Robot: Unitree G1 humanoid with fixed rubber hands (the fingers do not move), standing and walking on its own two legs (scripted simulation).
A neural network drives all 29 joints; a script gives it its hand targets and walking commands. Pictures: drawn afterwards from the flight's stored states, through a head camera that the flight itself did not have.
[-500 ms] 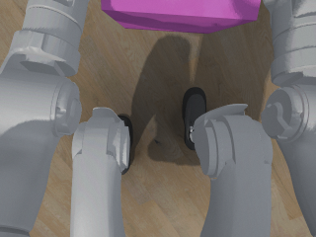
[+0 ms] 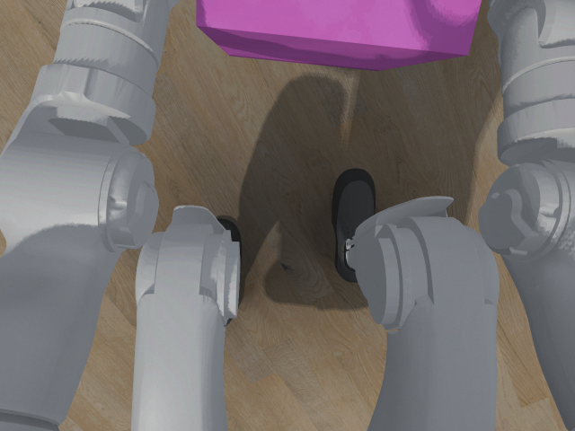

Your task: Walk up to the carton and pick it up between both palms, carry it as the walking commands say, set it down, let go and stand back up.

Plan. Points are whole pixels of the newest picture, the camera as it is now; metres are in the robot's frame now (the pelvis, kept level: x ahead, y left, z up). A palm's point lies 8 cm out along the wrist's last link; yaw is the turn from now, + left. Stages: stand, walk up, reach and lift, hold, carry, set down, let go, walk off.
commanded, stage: set down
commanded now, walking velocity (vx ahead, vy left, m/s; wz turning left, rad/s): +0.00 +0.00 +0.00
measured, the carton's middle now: out of the picture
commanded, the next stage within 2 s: none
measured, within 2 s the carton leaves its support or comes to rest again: neither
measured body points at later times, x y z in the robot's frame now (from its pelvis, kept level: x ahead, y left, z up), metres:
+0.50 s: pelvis +0.00 +0.00 +0.00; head +0.39 -0.02 +0.22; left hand +0.59 +0.07 -0.19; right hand +0.55 -0.25 -0.18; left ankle +0.08 +0.11 -0.34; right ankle +0.15 -0.14 -0.34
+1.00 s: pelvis +0.00 -0.01 +0.00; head +0.39 -0.03 +0.21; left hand +0.60 +0.11 -0.19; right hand +0.54 -0.27 -0.20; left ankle +0.08 +0.11 -0.34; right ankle +0.15 -0.14 -0.34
